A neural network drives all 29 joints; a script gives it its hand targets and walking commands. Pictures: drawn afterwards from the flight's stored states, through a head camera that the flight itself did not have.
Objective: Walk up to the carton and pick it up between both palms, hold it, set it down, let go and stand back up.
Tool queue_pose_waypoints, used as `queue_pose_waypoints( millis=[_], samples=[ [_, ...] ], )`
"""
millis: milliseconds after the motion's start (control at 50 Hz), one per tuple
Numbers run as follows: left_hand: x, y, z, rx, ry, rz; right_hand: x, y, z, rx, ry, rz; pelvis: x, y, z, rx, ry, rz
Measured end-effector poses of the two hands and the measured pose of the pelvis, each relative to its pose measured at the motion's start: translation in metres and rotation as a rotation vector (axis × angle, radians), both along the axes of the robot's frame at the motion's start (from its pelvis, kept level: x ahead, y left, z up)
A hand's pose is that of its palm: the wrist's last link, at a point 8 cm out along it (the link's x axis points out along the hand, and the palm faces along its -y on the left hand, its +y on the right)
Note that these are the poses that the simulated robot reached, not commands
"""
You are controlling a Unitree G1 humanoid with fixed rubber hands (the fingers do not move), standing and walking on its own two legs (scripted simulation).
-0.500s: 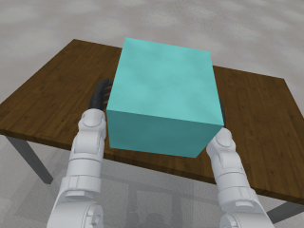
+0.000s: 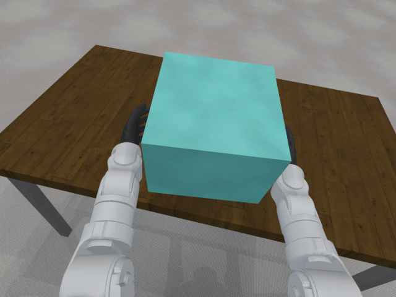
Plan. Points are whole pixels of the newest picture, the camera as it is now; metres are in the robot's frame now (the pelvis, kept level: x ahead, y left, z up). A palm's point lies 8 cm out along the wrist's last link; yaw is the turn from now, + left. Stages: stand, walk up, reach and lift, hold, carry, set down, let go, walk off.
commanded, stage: set down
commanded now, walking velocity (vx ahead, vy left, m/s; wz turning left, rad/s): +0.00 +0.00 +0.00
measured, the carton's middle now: (211, 128) +0.42 -0.03 +0.13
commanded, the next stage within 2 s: none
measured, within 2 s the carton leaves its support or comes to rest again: rests again in 1.80 s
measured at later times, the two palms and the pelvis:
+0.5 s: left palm (141, 149) +0.40 +0.12 +0.07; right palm (285, 168) +0.37 -0.20 +0.06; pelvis +0.00 -0.01 +0.00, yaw -1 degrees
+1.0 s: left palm (144, 160) +0.41 +0.12 +0.01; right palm (277, 174) +0.38 -0.20 +0.02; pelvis +0.00 +0.00 -0.01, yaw -2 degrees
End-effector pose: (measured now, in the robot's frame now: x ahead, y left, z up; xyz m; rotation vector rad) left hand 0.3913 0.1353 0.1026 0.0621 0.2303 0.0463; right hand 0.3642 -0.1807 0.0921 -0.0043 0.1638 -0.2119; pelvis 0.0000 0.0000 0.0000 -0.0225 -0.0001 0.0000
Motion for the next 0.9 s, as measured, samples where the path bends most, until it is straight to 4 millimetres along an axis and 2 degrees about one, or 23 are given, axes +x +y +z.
queue_pose_waypoints(
  millis=[300,580,900],
  samples=[
    [0.005,-0.01,-0.026,-0.012,0.033,-0.014,-0.001,-0.009,-0.025,-0.005,0.031,-0.015,0.0,-0.002,0.0,0.0,0.051,-0.008],
    [0.013,-0.018,-0.038,-0.019,0.045,-0.02,0.005,-0.017,-0.034,-0.014,0.042,-0.022,-0.004,-0.006,-0.001,0.008,0.114,-0.023],
    [0.018,-0.016,-0.079,-0.018,0.086,-0.021,0.011,-0.015,-0.068,-0.03,0.084,-0.014,-0.001,-0.006,-0.003,0.009,0.217,-0.029]
  ],
)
